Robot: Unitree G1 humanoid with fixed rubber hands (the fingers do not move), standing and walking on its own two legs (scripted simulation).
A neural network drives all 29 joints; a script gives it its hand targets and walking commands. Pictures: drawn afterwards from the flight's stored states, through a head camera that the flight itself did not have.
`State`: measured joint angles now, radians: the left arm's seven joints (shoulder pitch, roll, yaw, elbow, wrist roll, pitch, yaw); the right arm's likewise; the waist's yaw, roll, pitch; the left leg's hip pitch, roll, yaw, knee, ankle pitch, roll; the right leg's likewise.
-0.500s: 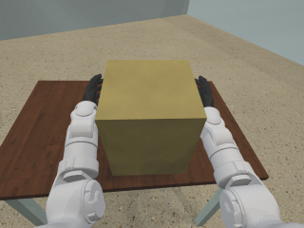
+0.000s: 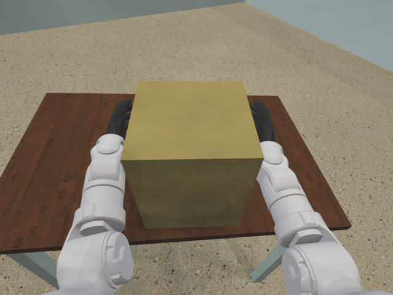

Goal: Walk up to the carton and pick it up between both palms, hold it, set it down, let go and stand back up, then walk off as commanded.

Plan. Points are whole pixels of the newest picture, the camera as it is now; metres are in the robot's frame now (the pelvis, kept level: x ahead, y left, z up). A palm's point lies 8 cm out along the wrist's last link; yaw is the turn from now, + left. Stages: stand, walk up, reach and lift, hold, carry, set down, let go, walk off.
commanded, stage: set down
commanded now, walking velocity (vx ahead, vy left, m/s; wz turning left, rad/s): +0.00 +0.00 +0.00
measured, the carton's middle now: (191, 158) +0.38 +0.01 +0.08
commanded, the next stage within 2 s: none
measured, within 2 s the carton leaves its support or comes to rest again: neither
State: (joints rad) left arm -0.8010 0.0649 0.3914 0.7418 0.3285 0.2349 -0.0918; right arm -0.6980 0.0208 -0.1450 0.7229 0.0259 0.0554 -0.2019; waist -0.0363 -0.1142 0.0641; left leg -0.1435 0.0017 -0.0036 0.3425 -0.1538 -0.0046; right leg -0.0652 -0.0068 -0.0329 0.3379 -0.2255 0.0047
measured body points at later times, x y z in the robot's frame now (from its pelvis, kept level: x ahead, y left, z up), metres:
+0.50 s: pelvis +0.00 +0.00 +0.00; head +0.03 +0.05 +0.45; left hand +0.43 +0.17 +0.09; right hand +0.40 -0.14 +0.11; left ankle +0.02 +0.12 -0.75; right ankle -0.03 -0.11 -0.75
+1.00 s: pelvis +0.00 +0.00 +0.00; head +0.03 +0.05 +0.45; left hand +0.43 +0.17 +0.07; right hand +0.40 -0.13 +0.09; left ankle +0.02 +0.12 -0.75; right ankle -0.03 -0.11 -0.75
